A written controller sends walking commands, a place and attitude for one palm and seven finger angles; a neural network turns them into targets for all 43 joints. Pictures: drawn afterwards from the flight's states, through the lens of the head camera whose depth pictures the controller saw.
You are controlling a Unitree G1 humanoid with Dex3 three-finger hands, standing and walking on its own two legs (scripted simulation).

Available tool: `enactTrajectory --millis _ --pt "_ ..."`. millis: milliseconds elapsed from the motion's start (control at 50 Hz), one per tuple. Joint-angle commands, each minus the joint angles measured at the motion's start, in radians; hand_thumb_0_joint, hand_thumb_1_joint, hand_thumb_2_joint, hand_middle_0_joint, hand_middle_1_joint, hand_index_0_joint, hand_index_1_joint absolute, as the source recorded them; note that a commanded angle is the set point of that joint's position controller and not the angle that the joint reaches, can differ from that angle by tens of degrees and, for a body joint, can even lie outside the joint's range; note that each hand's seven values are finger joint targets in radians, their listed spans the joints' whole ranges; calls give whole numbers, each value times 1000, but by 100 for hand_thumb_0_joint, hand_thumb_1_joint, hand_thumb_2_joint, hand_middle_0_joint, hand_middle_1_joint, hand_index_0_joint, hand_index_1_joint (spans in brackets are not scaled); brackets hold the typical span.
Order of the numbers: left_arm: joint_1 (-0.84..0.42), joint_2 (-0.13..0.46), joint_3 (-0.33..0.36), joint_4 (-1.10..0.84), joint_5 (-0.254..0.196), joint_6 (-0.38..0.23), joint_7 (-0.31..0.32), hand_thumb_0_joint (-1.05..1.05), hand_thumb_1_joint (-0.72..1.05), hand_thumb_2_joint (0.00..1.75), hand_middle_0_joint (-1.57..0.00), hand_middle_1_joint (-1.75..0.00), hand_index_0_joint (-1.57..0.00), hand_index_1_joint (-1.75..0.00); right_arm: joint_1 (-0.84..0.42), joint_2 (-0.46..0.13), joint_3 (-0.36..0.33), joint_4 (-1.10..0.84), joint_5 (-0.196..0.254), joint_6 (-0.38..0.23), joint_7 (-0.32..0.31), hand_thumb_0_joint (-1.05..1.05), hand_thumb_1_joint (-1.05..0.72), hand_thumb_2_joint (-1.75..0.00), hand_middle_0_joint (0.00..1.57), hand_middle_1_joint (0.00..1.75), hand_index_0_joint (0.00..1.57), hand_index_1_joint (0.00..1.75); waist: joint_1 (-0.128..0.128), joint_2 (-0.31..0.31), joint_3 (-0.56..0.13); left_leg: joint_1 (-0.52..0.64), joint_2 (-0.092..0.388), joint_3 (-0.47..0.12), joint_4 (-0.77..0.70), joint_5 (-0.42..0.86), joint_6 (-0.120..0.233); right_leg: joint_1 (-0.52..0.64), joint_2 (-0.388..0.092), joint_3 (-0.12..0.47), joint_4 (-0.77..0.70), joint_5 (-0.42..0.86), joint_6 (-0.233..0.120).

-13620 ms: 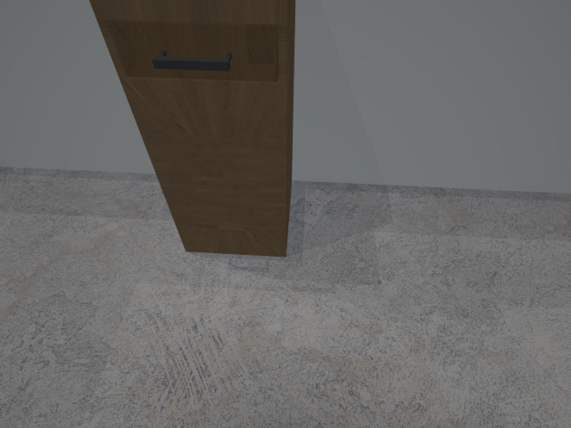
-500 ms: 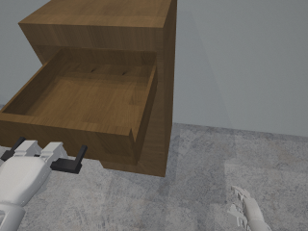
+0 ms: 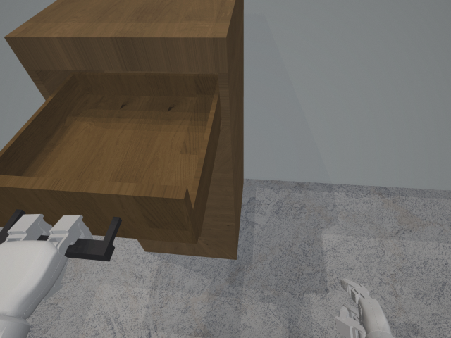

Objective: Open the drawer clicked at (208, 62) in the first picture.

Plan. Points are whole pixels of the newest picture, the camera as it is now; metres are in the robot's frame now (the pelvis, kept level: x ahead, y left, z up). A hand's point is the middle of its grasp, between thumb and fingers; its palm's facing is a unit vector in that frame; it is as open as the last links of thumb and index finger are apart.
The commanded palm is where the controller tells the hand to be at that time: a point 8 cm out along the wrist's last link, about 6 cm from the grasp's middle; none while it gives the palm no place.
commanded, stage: open the thumb to release the handle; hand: left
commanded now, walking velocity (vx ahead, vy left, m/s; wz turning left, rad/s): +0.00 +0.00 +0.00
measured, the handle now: (58, 232) +0.24 +0.27 +0.12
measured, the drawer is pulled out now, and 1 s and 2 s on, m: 0.30 0.30 0.30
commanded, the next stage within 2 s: lift the hand off the handle in 0.48 s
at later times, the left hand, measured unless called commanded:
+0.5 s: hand (40, 277) +0.18 +0.28 +0.10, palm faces +0.02 -0.06 -1.00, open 12.5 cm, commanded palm +0.16 +0.28 +0.15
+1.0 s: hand (45, 268) +0.19 +0.28 +0.10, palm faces +0.03 -0.06 -1.00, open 13.7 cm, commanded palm +0.17 +0.27 +0.17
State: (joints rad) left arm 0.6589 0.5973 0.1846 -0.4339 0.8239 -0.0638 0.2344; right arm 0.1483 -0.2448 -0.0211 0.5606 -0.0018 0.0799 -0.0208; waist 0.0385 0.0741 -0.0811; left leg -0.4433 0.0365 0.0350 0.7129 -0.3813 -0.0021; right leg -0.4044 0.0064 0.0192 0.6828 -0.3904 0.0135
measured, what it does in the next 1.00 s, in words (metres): stands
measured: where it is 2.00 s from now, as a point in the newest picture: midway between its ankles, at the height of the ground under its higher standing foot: outside the picture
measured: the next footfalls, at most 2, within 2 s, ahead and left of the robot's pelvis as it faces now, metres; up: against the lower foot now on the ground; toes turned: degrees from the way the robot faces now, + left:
none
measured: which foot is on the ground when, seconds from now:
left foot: down 0.00-1.00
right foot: down 0.00-1.00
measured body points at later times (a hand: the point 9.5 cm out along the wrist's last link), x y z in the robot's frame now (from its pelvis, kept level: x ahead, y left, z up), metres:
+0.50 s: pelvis -0.02 -0.01 +0.01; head +0.00 -0.03 +0.46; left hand +0.17 +0.28 +0.15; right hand +0.21 -0.23 -0.08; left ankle -0.01 +0.12 -0.72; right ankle -0.03 -0.13 -0.72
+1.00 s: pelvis -0.03 +0.00 +0.01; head -0.02 -0.03 +0.46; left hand +0.18 +0.28 +0.15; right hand +0.18 -0.20 -0.10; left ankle -0.01 +0.12 -0.72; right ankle -0.03 -0.13 -0.72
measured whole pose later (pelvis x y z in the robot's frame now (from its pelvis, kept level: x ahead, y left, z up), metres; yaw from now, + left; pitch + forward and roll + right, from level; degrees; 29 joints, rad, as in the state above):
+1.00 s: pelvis -0.03 +0.00 +0.01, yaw +3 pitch +2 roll -1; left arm 0.24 0.57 0.11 -0.15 0.86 -0.10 0.06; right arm 0.12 -0.22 0.02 0.63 -0.01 0.09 -0.07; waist 0.09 0.07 -0.03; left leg -0.37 0.01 -0.01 0.64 -0.30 0.00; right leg -0.31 -0.01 -0.03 0.61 -0.33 0.01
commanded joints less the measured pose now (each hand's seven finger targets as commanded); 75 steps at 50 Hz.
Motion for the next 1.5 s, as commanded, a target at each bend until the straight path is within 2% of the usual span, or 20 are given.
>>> enactTrajectory --millis 0,60,200,360,400,480,560,620,680,760,820,920,1060,1160,1260,1320,1340,1400,1460,1480 --pt "-167 179 209 -63 24 -6 57 0 76 84 -39 -134 -39 -134 -112 -104 -40 -132 -15 -69 -24 0 -90 -90 20 30 20 30 40 17 -147 164 -29 -20 -71 382 10 12 24 -69 -72 302 -18" --pt "-224 188 186 -56 13 2 22 0 55 75 -38 -131 -38 -131 -122 -106 -32 -130 -10 -68 -32 0 -90 -90 20 30 20 30 39 -11 -179 174 -37 -18 -82 387 10 61 20 -60 -91 336 -19" --pt "-305 186 112 -1 14 -2 -103 0 6 54 -34 -126 -34 -126 -161 -109 -9 -119 -14 -56 -51 0 -90 -90 20 30 20 30 39 -23 -89 172 -47 -18 -127 339 19 90 14 -56 -139 329 -15" --pt "-275 224 192 -4 -17 -69 -120 0 -50 30 -30 -120 -30 -120 -173 -118 -13 -123 -18 -54 -52 0 -90 -90 20 30 20 30 58 -8 -105 182 -49 -13 -130 342 10 119 15 -50 -157 345 -17" --pt "-281 193 170 -6 -17 -82 -111 0 -50 30 -30 -120 -30 -120 -167 -110 -16 -122 -20 -57 -48 0 -90 -90 20 30 20 30 54 -4 -98 180 -49 -12 -127 343 11 100 10 -56 -151 344 -16" --pt "-324 230 204 12 -7 -92 -90 0 -50 30 -30 -120 -30 -120 -172 -113 -16 -121 -22 -53 -49 0 -90 -90 20 30 20 30 60 9 -113 167 -52 -11 -124 313 10 94 8 -49 -147 318 -19" --pt "-297 142 129 33 -6 -84 -80 0 -50 30 -30 -120 -30 -120 -165 -107 -28 -120 -19 -55 -42 0 -90 -90 20 30 20 30 49 1 -113 174 -49 -15 -124 311 8 67 19 -61 -143 288 -22" --pt "-412 180 118 54 20 -71 -73 0 -50 30 -30 -120 -30 -120 -162 -110 -24 -111 -17 -48 -43 0 -90 -90 20 30 20 30 34 -18 -87 145 -49 -19 -134 243 8 37 16 -66 -145 219 -20" --pt "-486 173 86 66 45 -60 -71 0 -50 30 -30 -120 -30 -120 -162 -102 -20 -107 -17 -50 -47 0 -90 -90 20 30 20 30 39 13 -135 167 -49 -20 -140 237 10 49 13 -64 -143 199 -25" --pt "-523 199 94 126 39 -41 -97 0 -50 30 -30 -120 -30 -120 -170 -107 -20 -91 -11 -45 -56 0 -90 -90 20 30 20 30 38 -24 -125 168 -50 -22 -148 250 13 74 20 -58 -157 226 -27" --pt "-525 155 45 128 33 -39 -117 0 -50 30 -30 -120 -30 -120 -166 -101 -16 -94 -9 -43 -51 0 -90 -90 20 30 20 30 36 -20 -110 167 -51 -23 -157 254 13 72 17 -68 -157 224 -24" --pt "-575 202 72 70 32 -51 -130 0 -50 30 -30 -120 -30 -120 -181 -97 -10 -98 -12 -46 -54 0 -90 -90 20 30 20 30 45 5 -132 198 -52 -27 -171 259 16 98 16 -66 -171 215 -27" --pt "-627 244 123 36 -10 -55 -149 0 -50 30 -30 -120 -30 -120 -202 -98 -5 -95 -3 -54 -61 0 -90 -90 20 30 20 30 40 16 -111 224 -50 -31 -196 264 13 122 19 -70 -204 210 -26" --pt "-623 283 161 41 -38 -27 -185 0 -50 30 -30 -120 -30 -120 -218 -104 -2 -97 6 -51 -57 0 -90 -90 20 30 20 30 59 17 -104 236 -51 -22 -215 287 12 167 14 -63 -226 241 -24" --pt "-625 301 167 22 -71 -13 -245 0 -50 30 -30 -120 -30 -120 -223 -115 3 -101 10 -51 -55 0 -90 -90 20 30 20 30 55 13 -89 249 -54 -20 -230 297 12 193 12 -64 -248 259 -20" --pt "-674 271 116 2 -80 -15 -278 0 -50 30 -30 -120 -30 -120 -213 -114 3 -104 8 -56 -55 0 -90 -90 20 30 20 30 42 7 -72 259 -54 -20 -246 277 14 178 7 -71 -263 234 -14" --pt "-672 315 155 -6 -77 -17 -284 0 -50 30 -30 -120 -30 -120 -211 -120 3 -102 8 -56 -55 0 -90 -90 20 30 20 30 50 16 -78 261 -54 -23 -251 279 12 190 7 -70 -264 231 -16" --pt "-700 297 138 -14 -91 -17 -305 0 -50 30 -30 -120 -30 -120 -214 -116 8 -102 8 -64 -52 0 -90 -90 20 30 20 30 47 19 -77 266 -55 -27 -258 289 11 199 7 -75 -270 234 -17" --pt "-735 363 207 -24 -110 -15 -324 0 -50 30 -30 -120 -30 -120 -231 -126 9 -105 15 -69 -49 0 -90 -90 20 30 20 30 58 19 -85 283 -55 -26 -256 293 11 218 12 -66 -287 243 -17" --pt "-771 346 174 -45 -109 -21 -332 0 -50 30 -30 -120 -30 -120 -227 -118 16 -108 8 -70 -47 0 -90 -90 20 30 20 30 55 33 -98 286 -58 -24 -261 298 11 219 4 -72 -281 237 -16"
